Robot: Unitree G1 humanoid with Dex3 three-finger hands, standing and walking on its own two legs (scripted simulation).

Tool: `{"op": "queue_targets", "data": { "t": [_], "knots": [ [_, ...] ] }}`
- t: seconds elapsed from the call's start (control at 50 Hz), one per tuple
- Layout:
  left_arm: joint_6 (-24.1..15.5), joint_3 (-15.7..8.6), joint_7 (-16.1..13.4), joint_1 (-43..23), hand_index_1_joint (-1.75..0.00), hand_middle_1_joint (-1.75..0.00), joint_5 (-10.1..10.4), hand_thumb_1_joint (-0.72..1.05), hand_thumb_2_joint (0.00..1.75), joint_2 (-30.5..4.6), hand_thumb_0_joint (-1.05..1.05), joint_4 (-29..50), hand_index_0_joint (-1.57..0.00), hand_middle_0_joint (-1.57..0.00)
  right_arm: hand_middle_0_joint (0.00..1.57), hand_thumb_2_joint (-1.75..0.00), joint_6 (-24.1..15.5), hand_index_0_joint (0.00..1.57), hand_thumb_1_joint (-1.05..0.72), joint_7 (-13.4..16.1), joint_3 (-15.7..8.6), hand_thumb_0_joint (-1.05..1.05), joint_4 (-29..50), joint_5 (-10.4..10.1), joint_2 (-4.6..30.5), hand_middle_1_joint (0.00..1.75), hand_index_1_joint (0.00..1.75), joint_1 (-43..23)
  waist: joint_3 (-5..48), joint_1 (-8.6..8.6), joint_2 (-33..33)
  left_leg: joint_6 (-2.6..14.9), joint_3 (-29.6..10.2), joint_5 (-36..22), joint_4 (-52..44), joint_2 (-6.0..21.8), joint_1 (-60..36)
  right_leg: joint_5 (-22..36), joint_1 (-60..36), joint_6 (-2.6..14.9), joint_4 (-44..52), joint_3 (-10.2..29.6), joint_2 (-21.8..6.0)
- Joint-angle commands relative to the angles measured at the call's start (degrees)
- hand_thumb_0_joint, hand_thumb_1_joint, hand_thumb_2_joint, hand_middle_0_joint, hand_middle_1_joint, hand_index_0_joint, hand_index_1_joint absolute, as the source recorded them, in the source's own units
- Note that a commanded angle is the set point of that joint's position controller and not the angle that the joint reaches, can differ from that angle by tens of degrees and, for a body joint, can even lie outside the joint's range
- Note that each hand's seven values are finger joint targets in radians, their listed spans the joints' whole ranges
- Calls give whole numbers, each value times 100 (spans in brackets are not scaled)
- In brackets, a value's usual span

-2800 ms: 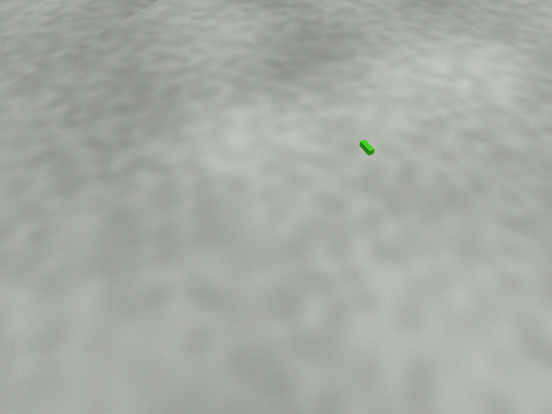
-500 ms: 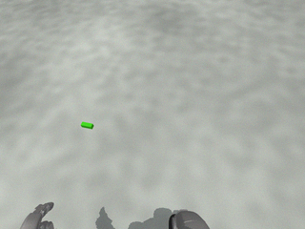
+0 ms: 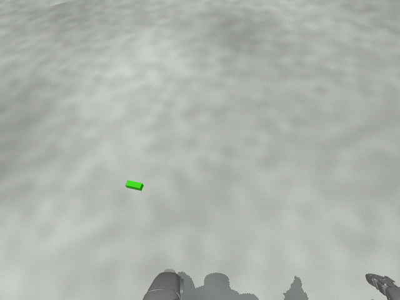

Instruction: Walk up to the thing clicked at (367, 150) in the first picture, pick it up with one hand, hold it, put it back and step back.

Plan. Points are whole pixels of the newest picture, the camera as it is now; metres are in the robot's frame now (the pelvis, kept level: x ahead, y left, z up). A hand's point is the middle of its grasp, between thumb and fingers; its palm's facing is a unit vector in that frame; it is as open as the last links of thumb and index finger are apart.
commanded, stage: walk up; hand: left
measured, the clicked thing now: (134, 185) +0.71 +0.48 -0.73
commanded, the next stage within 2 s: none
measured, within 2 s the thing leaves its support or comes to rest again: neither
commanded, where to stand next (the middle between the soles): +0.32 +0.34 m, yaw -14 degrees
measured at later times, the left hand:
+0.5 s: hand (44, 240) +0.24 +0.42 -0.11, palm faces -0.15 -0.83 -0.54, open 7.3 cm
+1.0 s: hand out of the picture +0.25 +0.66 -0.14, palm faces -0.16 -0.78 -0.61, open 7.4 cm
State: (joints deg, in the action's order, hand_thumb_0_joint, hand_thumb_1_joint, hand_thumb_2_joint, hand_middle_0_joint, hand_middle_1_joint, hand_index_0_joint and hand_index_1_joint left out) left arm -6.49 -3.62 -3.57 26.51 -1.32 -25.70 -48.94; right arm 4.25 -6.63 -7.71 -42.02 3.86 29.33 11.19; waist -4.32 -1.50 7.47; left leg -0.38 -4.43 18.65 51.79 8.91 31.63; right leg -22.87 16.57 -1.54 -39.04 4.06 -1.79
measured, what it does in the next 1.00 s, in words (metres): steps to the left: left foot, then right foot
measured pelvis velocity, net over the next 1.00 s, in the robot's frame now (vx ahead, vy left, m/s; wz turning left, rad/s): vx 0.16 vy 0.33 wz -0.19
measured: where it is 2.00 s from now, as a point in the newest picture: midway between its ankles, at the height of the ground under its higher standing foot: (133, 280)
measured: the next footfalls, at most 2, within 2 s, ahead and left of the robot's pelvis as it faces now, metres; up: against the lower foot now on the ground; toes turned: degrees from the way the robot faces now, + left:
left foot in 0.04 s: +0.11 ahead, +0.20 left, +0.00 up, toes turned +2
right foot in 0.44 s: +0.23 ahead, +0.06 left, +0.00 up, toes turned -11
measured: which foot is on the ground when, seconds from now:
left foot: up 0.00-0.02, down 0.04-0.46, up 0.48-0.88, down 0.90-1.00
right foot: down 0.00-0.06, up 0.08-0.42, down 0.44-0.92, up 0.94-1.00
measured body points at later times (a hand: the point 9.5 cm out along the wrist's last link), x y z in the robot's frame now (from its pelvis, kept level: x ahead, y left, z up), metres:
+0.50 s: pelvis +0.11 +0.15 -0.01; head +0.15 +0.10 +0.44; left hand +0.24 +0.46 -0.08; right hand +0.12 -0.17 -0.14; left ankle +0.07 +0.22 -0.68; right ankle +0.19 +0.06 -0.71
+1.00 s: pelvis +0.16 +0.33 -0.02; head +0.16 +0.31 +0.43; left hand +0.26 +0.69 -0.10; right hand +0.14 -0.02 -0.13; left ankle +0.19 +0.46 -0.71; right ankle +0.17 +0.13 -0.66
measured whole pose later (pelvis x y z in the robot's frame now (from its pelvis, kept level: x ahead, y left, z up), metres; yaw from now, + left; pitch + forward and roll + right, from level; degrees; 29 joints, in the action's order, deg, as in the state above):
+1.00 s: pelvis +0.16 +0.33 -0.02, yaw -11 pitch -3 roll -1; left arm -1.5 -4.6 -6.5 19.6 -1.3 -28.0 -53.7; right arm 4.3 -5.1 -6.6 -43.6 3.8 26.9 19.3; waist -4.0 1.3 2.8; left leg -1.0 2.2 27.5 52.0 4.0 21.5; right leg -29.6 33.1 2.3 -66.3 6.8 -2.8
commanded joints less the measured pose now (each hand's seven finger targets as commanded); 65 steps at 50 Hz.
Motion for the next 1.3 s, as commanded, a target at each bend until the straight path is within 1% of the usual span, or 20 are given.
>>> {"op": "queue_targets", "data": {
  "t": [0.0,0.02,0.06,0.08,0.16,0.32,0.36,0.4,0.44,0.48,0.58,0.78,0.86,0.88,0.9,0.94,1.0,1.14,1.2,1.28],
  "knots": [
    [-87,-577,-246,-681,-30,-30,36,90,90,-2024,0,571,-20,-20,20,-90,-302,20,-90,69,-298,0,547,-11,775,30,30,324,727,732,-1551,271,387,425,-1064,-239,-1282,2746,405,1309,76,1009,-1283],
    [-32,-458,-249,-609,-30,-30,40,90,90,-1651,0,561,-20,-20,20,-90,-349,20,-90,100,-392,0,286,6,914,30,30,1046,1035,1025,-817,332,427,271,-1840,-524,-2474,2572,866,949,-1251,404,-780],
    [6,-97,-315,95,-30,-30,115,90,90,-696,0,537,-20,-20,20,-90,-432,20,-90,239,-560,0,312,-15,1678,30,30,1198,934,906,1873,358,-2201,-815,-2950,1195,-3520,-1199,3025,300,-3235,-169,667],
    [68,-219,-390,-20,-30,-30,144,90,90,-1135,0,329,-20,-20,20,-90,-407,20,-90,252,-582,0,304,-208,1825,30,30,916,910,794,1489,893,-2848,-59,-3279,1451,-3189,-1067,3010,484,-3689,81,302],
    [112,-304,-217,-65,-30,-30,292,90,90,-1441,0,-89,-20,-20,20,-90,-430,20,-90,347,-292,0,517,-185,927,30,30,350,11,415,337,530,-569,-1715,-2806,501,-2035,176,2243,450,-3098,83,-115],
    [134,-224,-170,-562,-30,-30,284,90,90,-920,0,234,-20,-20,20,-90,-370,20,-90,378,-152,0,709,-27,517,30,30,647,282,581,399,875,431,-4250,-2396,242,-2600,790,1186,272,-625,-1021,155],
    [108,-243,-195,-337,-30,-30,257,90,90,-863,0,197,-20,-20,20,-90,-280,20,-90,372,-152,0,829,-13,501,30,30,473,432,445,276,829,461,-3748,-1971,191,-2413,1191,475,300,85,-1082,257],
    [71,-422,-299,834,-30,-30,183,90,90,-1134,0,-132,-20,-20,20,-90,-241,20,-90,339,-58,0,1082,-93,317,30,30,-20,786,-333,-534,443,721,-2956,-660,-72,-1254,2236,-1486,473,1115,-739,17],
    [93,-637,-417,868,-30,-30,95,90,90,-1851,0,167,-20,-20,20,-90,-139,20,-90,331,23,0,1030,-119,115,30,30,784,1381,-271,-1680,-185,240,1478,1844,-838,592,1623,-2675,1503,1619,2998,-2319],
    [138,-588,-528,-239,-30,-30,176,90,90,-1809,0,534,-20,-20,20,-90,60,20,-90,424,-208,0,829,-16,775,30,30,971,930,5,-773,-258,-317,1555,2915,-495,782,-129,-1444,2274,2034,3682,-2903],
    [19,-477,-358,-713,-30,-30,13,90,90,-1493,0,487,-20,-20,20,-90,90,20,-90,260,-208,0,483,-54,718,30,30,955,-112,282,-1119,9,-361,247,2505,-563,67,-419,657,1178,1917,1040,-1147],
    [40,-724,-261,-474,-30,-30,-144,90,90,-2116,0,427,-20,-20,20,-90,101,20,-90,130,-251,0,568,18,759,30,30,510,132,67,-2004,6,272,1074,473,-136,-358,-1338,961,1265,1421,1032,-1113],
    [164,-613,-290,-1100,-30,-30,-141,90,90,-1941,0,478,-20,-20,20,-90,4,20,-90,182,-393,0,89,36,885,30,30,1802,672,828,-1300,291,612,799,-1064,-443,-2249,-1487,1977,961,258,740,-1035],
    [232,-464,-313,-1024,-30,-30,-124,90,90,-1453,0,437,-20,-20,20,-90,-45,20,-90,234,-448,0,-92,108,1018,30,30,2293,580,1085,-242,297,195,1527,-1882,-550,-2637,-1582,2579,660,-1166,205,-520],
    [279,-213,-342,-866,-30,-30,-52,90,90,-715,0,430,-20,-20,20,-90,-67,20,-90,275,-463,0,-11,172,1406,30,30,2191,43,1058,1666,298,-1901,3165,-3231,544,-2090,-1706,3715,364,-3155,-505,603],
    [235,-316,-438,-1153,-30,-30,-25,90,90,-1484,0,329,-20,-20,20,-90,-152,20,-90,299,-471,0,348,-66,1927,30,30,711,-942,567,1048,968,-3538,4120,-4521,1316,-695,-926,3363,535,-3573,39,150],
    [241,-412,-266,-542,-30,-30,180,90,90,-1578,0,-256,-20,-20,20,-90,-284,20,-90,404,-259,0,332,-38,1116,30,30,663,-820,309,215,545,-1427,2196,-3439,348,-1216,63,2900,420,-3177,174,-5],
    [233,-231,141,-1179,-30,-30,31,90,90,-994,0,11,-20,-20,20,-90,-621,20,-90,585,-85,0,-66,-267,885,30,30,1317,-287,448,-247,1029,-1086,-904,-3109,806,-2408,219,2210,266,-1555,41,-23],
    [262,-154,159,-1282,-30,-30,65,90,90,-765,0,118,-20,-20,20,-90,-674,20,-90,707,-3,0,-135,-311,756,30,30,1338,76,375,-213,824,-593,-3884,-2527,815,-2862,361,1666,358,-1055,-178,6],
    [295,-97,161,-1415,-30,-30,96,90,90,-616,0,136,-20,-20,20,-90,-610,20,-90,784,63,0,-172,-339,680,30,30,1095,452,310,-233,543,43,-4931,-1764,413,-2849,575,563,491,39,-720,277]
  ]
}}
